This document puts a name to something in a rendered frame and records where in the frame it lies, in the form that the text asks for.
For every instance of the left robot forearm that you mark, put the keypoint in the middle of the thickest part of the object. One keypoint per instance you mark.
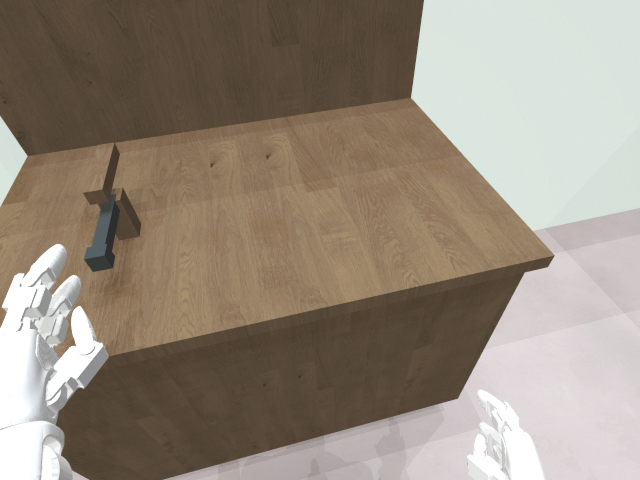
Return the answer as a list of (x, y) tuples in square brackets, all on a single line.
[(32, 451)]

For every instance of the right robot hand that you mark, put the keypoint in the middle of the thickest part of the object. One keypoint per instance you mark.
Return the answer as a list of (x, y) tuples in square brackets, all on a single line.
[(515, 454)]

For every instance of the left robot hand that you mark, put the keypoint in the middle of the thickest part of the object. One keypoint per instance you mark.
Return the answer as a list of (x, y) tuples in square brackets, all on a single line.
[(34, 324)]

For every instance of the counter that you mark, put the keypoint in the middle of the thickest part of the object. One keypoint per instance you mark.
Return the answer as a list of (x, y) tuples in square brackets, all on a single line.
[(300, 250)]

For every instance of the tap lever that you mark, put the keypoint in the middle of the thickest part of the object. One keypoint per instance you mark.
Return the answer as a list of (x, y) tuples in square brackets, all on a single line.
[(100, 256)]

